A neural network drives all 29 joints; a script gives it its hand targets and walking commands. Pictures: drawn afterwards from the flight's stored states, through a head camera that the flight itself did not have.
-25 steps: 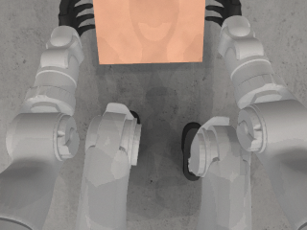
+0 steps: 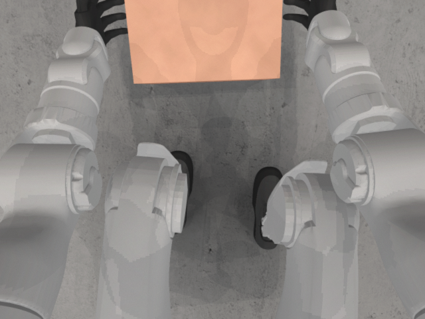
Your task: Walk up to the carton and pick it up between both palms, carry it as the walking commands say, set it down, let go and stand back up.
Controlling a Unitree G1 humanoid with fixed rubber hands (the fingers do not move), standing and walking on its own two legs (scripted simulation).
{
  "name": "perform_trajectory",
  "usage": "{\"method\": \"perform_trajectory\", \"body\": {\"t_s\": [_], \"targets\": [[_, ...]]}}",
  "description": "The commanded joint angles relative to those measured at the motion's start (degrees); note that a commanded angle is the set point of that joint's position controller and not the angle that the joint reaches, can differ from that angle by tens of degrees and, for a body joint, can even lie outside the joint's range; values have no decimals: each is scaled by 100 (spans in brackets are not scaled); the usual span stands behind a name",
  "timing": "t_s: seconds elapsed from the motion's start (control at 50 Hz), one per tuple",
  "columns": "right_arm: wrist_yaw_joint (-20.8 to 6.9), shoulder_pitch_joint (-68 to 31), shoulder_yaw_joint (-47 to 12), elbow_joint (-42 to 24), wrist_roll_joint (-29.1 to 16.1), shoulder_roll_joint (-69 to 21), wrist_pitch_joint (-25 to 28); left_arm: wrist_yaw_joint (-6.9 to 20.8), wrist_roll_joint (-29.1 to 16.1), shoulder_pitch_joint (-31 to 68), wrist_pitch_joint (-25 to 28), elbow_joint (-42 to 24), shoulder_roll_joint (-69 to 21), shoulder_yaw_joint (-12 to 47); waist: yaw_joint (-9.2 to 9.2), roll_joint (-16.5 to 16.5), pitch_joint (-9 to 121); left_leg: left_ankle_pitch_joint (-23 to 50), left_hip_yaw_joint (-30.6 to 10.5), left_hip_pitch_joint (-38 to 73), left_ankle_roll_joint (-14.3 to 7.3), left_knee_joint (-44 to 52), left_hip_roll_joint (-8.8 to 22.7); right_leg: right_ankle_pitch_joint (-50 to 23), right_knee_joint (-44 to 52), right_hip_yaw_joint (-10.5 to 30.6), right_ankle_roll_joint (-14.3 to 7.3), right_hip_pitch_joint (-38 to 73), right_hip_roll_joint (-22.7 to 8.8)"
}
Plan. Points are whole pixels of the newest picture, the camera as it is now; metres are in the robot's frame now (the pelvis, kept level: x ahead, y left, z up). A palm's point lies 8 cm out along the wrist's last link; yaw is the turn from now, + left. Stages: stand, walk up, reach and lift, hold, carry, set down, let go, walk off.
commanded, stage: set down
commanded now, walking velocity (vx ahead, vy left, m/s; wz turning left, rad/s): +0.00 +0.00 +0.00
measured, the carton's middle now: (205, 36) +0.51 +0.08 -0.28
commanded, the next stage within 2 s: none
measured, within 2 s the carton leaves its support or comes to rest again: neither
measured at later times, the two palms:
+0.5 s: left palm (95, 30) +0.48 +0.24 -0.19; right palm (317, 16) +0.54 -0.09 -0.19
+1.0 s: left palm (73, 37) +0.47 +0.28 -0.19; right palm (330, 18) +0.54 -0.12 -0.20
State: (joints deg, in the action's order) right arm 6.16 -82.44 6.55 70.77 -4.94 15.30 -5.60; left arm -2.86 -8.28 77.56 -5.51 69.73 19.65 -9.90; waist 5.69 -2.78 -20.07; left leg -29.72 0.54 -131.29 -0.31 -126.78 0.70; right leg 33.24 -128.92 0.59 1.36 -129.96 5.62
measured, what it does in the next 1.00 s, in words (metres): stands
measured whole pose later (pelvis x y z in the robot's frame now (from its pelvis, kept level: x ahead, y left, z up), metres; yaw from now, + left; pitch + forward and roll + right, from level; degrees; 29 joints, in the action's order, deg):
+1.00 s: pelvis +0.00 +0.00 +0.00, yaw +0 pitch +35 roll +0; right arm 6.0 -82.1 -0.5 69.4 -12.7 21.1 -0.6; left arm -2.7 -14.7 76.9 3.5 71.9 24.2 -8.0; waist 5.5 -1.1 -22.9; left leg -29.0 1.7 -132.7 -2.2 -126.7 2.5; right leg 33.5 -129.0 0.0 0.9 -130.7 2.9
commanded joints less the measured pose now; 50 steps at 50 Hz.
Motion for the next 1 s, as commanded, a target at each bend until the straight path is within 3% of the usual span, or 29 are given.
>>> {"method": "perform_trajectory", "body": {"t_s": [0.0,0.18,0.34,0.44,0.56,0.6,0.76,0.98], "targets": [[-1250,-2651,-934,-924,-153,-4366,239,1285,-212,3252,349,-1240,-3919,923,313,-190,5183,1598,-24,2436,-24,877,-355,-1087,955,-72,-268,1526,230],[-1227,-2560,-947,-874,-151,-4179,262,1259,-193,3125,392,-1037,-3736,879,309,-177,5115,1671,-36,2456,-22,803,-336,-1153,875,-84,-249,1589,215],[-1022,-2375,-995,-884,-284,-3371,339,1016,-298,2811,556,-789,-2852,788,362,-186,5121,1711,-35,2540,5,765,-294,-1156,822,-77,-197,1820,153],[-751,-2249,-976,-798,-448,-2408,416,719,-394,2547,728,-462,-1793,598,418,-187,5087,1571,-46,2570,21,806,-237,-1039,834,-41,-148,2046,63],[-162,-1633,-634,-574,-621,-167,542,121,-373,1617,944,-38,381,-5,506,-115,5197,1495,-61,2674,90,929,-84,-1018,898,4,-36,2356,-107],[-41,-1517,-613,-513,-629,197,558,13,-389,1397,946,114,668,-31,467,-100,5293,1505,-83,2664,117,942,-35,-1052,906,22,-9,2399,-156],[63,-1128,-597,-474,-604,623,606,-50,-476,1160,1017,0,1050,24,298,-83,5500,1745,-157,2668,157,955,49,-1222,926,41,18,2279,-244],[-28,-942,-664,-687,-805,761,591,18,-686,974,986,-269,1199,140,341,-3,5627,1953,-259,3100,99,954,126,-1104,827,-7,-22,2146,-302]]}}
